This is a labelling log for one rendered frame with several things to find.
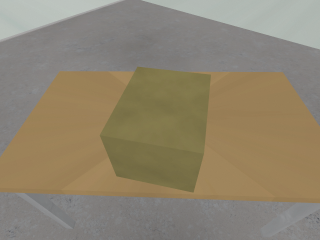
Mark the carton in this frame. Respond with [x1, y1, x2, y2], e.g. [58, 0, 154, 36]
[100, 67, 211, 193]

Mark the table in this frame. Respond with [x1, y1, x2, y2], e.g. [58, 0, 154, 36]
[0, 71, 320, 238]

